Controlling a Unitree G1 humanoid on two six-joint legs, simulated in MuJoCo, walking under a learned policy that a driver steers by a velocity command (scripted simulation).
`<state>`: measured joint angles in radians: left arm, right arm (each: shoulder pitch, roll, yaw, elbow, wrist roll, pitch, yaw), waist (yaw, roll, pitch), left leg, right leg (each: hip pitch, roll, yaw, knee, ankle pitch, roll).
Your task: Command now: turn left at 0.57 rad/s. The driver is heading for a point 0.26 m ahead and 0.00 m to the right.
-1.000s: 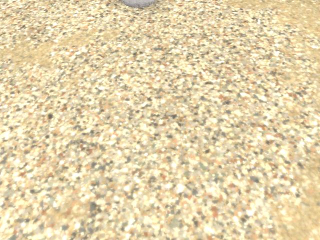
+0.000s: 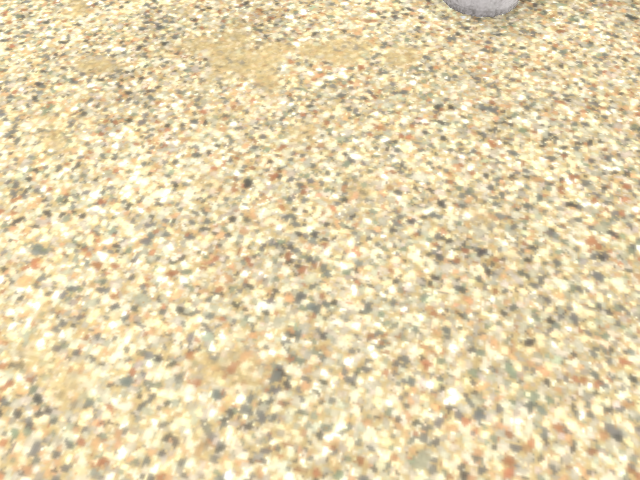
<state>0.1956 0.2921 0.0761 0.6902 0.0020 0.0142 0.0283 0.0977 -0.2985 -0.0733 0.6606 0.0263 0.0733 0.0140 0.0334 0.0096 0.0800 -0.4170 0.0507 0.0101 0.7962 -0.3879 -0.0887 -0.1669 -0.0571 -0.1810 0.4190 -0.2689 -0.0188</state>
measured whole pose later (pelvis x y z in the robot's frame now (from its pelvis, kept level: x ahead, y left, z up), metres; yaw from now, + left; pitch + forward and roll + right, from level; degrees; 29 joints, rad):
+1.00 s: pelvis +0.14 +0.04 -0.01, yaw +12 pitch -1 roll +0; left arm 0.09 0.25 0.03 0.81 0.00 -0.01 -0.01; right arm 0.26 -0.26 -0.03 0.83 -0.01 0.04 -0.03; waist -0.01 0.00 0.04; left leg -0.07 -0.02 -0.07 0.50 -0.41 0.00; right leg -0.30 0.01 -0.02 0.54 -0.23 -0.01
